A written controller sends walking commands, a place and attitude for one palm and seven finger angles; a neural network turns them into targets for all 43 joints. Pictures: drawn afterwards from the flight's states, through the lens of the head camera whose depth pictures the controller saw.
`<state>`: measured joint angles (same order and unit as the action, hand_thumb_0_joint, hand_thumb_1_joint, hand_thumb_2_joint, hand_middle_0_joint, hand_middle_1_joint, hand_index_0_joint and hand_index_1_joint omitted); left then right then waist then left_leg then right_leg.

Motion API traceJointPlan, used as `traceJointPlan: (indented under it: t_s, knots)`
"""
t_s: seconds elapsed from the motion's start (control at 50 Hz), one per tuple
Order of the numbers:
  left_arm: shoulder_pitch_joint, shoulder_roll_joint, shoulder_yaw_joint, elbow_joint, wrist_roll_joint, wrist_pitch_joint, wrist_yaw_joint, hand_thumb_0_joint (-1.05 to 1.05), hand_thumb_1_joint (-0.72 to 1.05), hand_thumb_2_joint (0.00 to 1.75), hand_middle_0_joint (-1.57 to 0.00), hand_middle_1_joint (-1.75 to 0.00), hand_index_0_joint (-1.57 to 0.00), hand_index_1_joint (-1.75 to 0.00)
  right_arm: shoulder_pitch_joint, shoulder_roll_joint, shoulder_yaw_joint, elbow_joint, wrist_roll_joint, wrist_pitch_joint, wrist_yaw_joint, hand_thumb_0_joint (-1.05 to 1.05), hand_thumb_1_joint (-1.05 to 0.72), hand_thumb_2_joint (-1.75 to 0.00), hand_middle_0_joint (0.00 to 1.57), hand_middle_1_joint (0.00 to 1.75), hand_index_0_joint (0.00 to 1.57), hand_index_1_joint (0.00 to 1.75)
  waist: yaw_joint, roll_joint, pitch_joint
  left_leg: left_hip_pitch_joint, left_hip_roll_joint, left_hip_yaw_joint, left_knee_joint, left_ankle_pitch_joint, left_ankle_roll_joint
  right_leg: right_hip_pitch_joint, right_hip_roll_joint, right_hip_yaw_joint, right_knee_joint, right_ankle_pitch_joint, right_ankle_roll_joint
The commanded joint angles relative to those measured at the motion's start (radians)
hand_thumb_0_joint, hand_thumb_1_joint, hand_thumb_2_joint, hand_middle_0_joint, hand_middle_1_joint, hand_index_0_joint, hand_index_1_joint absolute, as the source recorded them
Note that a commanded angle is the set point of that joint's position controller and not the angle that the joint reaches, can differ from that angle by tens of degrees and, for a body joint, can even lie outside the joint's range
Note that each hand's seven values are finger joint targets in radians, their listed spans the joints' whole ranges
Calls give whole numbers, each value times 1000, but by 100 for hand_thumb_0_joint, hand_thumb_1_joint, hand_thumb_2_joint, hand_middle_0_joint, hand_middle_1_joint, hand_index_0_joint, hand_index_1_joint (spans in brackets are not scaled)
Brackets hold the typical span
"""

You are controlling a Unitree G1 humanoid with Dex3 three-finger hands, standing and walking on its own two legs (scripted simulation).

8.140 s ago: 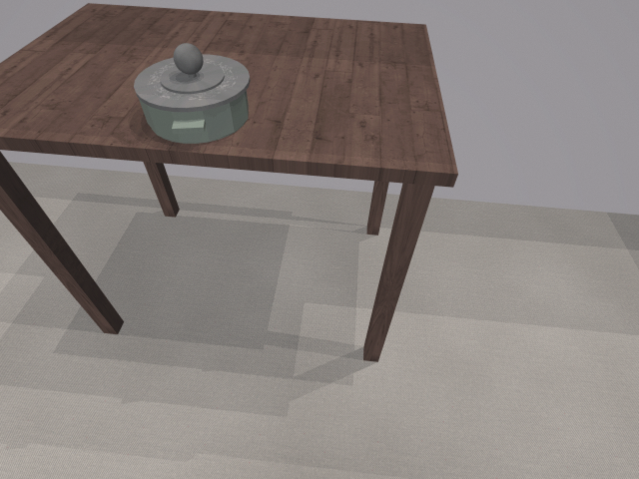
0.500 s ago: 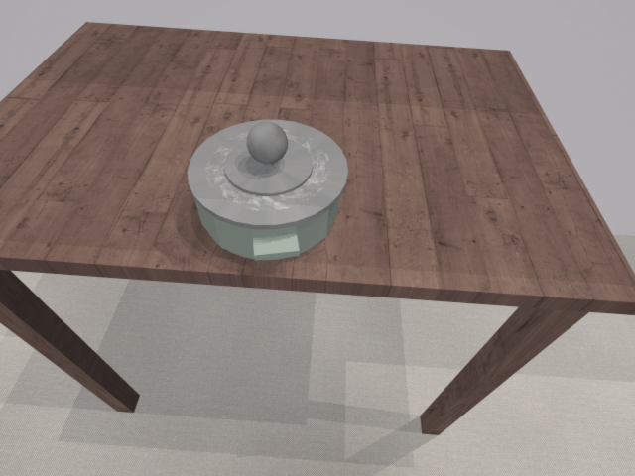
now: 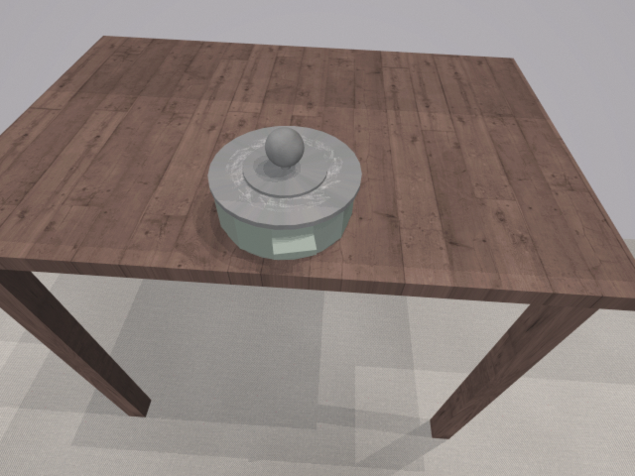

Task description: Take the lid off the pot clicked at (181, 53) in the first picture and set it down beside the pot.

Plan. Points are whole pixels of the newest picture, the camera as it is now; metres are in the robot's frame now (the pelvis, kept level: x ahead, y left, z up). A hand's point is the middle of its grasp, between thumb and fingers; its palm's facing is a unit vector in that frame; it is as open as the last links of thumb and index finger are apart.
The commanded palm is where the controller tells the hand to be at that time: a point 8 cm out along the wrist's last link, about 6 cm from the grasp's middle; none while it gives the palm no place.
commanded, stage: come to a stop and stand still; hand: left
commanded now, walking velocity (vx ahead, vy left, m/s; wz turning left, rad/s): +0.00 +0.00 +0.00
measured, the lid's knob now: (284, 147) +0.47 +0.07 +0.17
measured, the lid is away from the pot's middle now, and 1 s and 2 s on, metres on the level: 0.00 0.00 0.00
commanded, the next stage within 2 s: look again from close up in 0.88 s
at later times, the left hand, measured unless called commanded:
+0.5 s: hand out of the picture +0.05 +0.19 -0.17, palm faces +0.02 -0.98 -0.20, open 7.4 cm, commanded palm none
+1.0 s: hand out of the picture +0.05 +0.17 -0.18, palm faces +0.03 -0.98 -0.18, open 7.4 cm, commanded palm none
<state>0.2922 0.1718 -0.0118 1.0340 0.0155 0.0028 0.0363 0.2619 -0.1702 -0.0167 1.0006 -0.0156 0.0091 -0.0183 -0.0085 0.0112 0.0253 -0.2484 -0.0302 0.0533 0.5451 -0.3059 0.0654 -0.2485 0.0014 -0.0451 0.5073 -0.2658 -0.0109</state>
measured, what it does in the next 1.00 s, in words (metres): stands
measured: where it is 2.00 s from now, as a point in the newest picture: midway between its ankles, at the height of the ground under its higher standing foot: outside the picture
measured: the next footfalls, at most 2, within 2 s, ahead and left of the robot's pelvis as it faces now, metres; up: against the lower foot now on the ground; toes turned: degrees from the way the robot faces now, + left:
none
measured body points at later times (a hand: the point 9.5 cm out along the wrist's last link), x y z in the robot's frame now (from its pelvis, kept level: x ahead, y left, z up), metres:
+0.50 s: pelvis +0.02 +0.01 +0.00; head +0.05 +0.02 +0.45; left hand +0.05 +0.24 -0.16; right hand +0.05 -0.22 -0.15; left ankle -0.01 +0.07 -0.73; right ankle +0.00 -0.12 -0.73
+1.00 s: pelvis +0.04 +0.00 +0.00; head +0.07 +0.01 +0.45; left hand +0.05 +0.22 -0.16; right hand +0.05 -0.23 -0.15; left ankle -0.01 +0.07 -0.73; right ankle +0.00 -0.12 -0.73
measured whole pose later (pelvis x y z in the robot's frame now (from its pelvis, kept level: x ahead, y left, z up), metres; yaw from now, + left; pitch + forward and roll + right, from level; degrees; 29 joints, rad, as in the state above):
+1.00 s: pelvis +0.04 +0.00 +0.00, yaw +1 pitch +0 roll +0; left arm 0.26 0.17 -0.01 1.07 0.00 0.00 0.04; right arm 0.25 -0.14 0.00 1.11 -0.01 -0.02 -0.04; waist 0.01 -0.03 0.06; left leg -0.13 -0.05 0.04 0.45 -0.31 0.07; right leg -0.15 -0.02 -0.05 0.46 -0.30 0.00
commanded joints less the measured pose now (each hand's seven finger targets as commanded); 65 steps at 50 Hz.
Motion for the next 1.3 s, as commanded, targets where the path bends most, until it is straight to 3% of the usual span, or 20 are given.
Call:
traceJointPlan:
  t_s: [0.0, 0.04, 0.12, 0.32, 0.34, 0.42, 0.44, 0.52, 0.54, 0.62, 0.64, 0.72, 0.88, 1.04, 1.12, 1.14, 1.2, 1.28]
  knots:
    - [18, 89, 19, -69, 3, -8, 6, 0, 90, 90, -20, -30, -20, -30, 19, -127, -9, -93, -1, -27, 0, 0, -90, -90, 20, 30, 20, 30, 17, 27, 57, -116, 172, -257, -245, -83, 17, -24, -46, 47, 6, -64, -35]
    - [25, 95, 18, -62, 3, -7, 4, 0, 90, 90, -20, -30, -20, -30, 18, -127, -6, -90, 0, -34, -1, 0, -90, -90, 20, 30, 20, 30, 29, 22, 38, -87, 164, -250, -250, -22, 20, -7, -52, 47, 8, -30, -34]
    - [24, 96, 18, -52, -4, -9, 9, 0, 90, 90, -20, -30, -20, -30, 43, -126, -1, -62, 2, -45, -8, 0, -90, -90, 20, 30, 20, 30, 18, -21, 20, -11, 150, -212, -213, 165, 9, 3, -69, 67, -8, 30, -33]
    - [14, 108, 23, -32, -7, -3, 14, 0, 90, 90, -20, -30, -20, -30, 53, -114, 5, -10, 3, -49, -18, 0, -90, -90, 20, 30, 20, 30, 16, 0, -4, 77, 136, -173, -173, 363, -1, 36, -90, 74, -21, 103, -27]
    - [12, 109, 25, -36, -8, -2, 14, 0, 90, 90, -20, -30, -20, -30, 49, -107, 4, -7, 2, -47, -18, 0, -90, -90, 20, 30, 20, 30, 21, -23, -2, 72, 135, -170, -165, 345, 3, 43, -90, 72, -31, 110, -29]
    - [17, 105, 23, -20, -8, -3, 15, 0, 90, 90, -20, -30, -20, -30, 47, -102, 5, 12, 3, -48, -21, 0, -90, -90, 20, 30, 20, 30, 15, 16, 3, 91, 129, -159, -166, 364, -5, 46, -99, 83, -36, 138, -31]
    - [17, 107, 26, -26, -9, -4, 14, 0, 90, 90, -20, -30, -20, -30, 48, -99, 4, 12, 3, -47, -20, 0, -90, -90, 20, 30, 20, 30, 19, -15, -1, 89, 130, -159, -155, 353, -1, 55, -97, 79, -45, 142, -32]
    - [21, 101, 25, -13, -9, -6, 15, 0, 90, 90, -20, -30, -20, -30, 49, -92, 6, 29, 4, -47, -23, 0, -90, -90, 20, 30, 20, 30, 14, 20, 2, 102, 127, -147, -155, 378, -9, 61, -105, 88, -46, 178, -35]
    - [21, 104, 26, -18, -9, -6, 15, 0, 90, 90, -20, -30, -20, -30, 49, -88, 4, 28, 4, -47, -23, 0, -90, -90, 20, 30, 20, 30, 18, -8, -3, 97, 129, -151, -149, 369, -4, 72, -103, 84, -55, 179, -36]
    - [25, 100, 23, -8, -8, -10, 15, 0, 90, 90, -20, -30, -20, -30, 49, -84, 5, 41, 6, -47, -24, 0, -90, -90, 20, 30, 20, 30, 14, 13, 5, 106, 124, -141, -146, 383, -11, 74, -115, 92, -62, 221, -38]
    - [28, 105, 25, -11, -9, -11, 15, 0, 90, 90, -20, -30, -20, -30, 52, -80, 4, 43, 6, -47, -23, 0, -90, -90, 20, 30, 20, 30, 17, -25, -13, 104, 127, -146, -139, 373, -8, 94, -113, 90, -67, 231, -40]
    - [32, 97, 20, -1, -9, -14, 15, 0, 90, 90, -20, -30, -20, -30, 52, -78, 6, 57, 7, -45, -24, 0, -90, -90, 20, 30, 20, 30, 13, 7, 6, 117, 127, -139, -151, 368, -14, 78, -119, 95, -73, 231, -40]
    - [42, 90, 21, 6, -11, -17, 17, 0, 90, 90, -20, -30, -20, -30, 55, -72, 5, 73, 7, -46, -26, 0, -90, -90, 20, 30, 20, 30, 16, -5, 1, 127, 130, -140, -146, 405, -14, 101, -125, 91, -84, 275, -42]
    - [45, 88, 20, 10, -12, -15, 15, 0, 90, 90, -20, -30, -20, -30, 64, -63, 9, 87, 7, -45, -25, 0, -90, -90, 20, 30, 20, 30, 20, -9, 18, 114, 135, -143, -164, 379, -11, 106, -114, 84, -97, 223, -39]
    - [47, 81, 20, 17, -11, -17, 16, 0, 90, 90, -20, -30, -20, -30, 71, -60, 10, 96, 8, -46, -26, 0, -90, -90, 20, 30, 20, 30, 18, 10, 20, 122, 132, -139, -170, 388, -15, 103, -123, 87, -98, 237, -39]
    - [52, 86, 20, 16, -13, -16, 15, 0, 90, 90, -20, -30, -20, -30, 71, -59, 9, 95, 8, -46, -26, 0, -90, -90, 20, 30, 20, 30, 21, -22, 13, 121, 135, -142, -165, 385, -12, 113, -116, 86, -101, 240, -40]
    - [52, 77, 20, 21, -12, -17, 17, 0, 90, 90, -20, -30, -20, -30, 76, -60, 11, 100, 8, -46, -27, 0, -90, -90, 20, 30, 20, 30, 17, 4, 13, 129, 134, -137, -169, 399, -15, 108, -121, 89, -99, 247, -39]
    - [57, 75, 20, 25, -12, -18, 18, 0, 90, 90, -20, -30, -20, -30, 81, -55, 11, 106, 9, -47, -28, 0, -90, -90, 20, 30, 20, 30, 17, -9, 14, 127, 134, -139, -167, 403, -15, 114, -121, 88, -102, 257, -39]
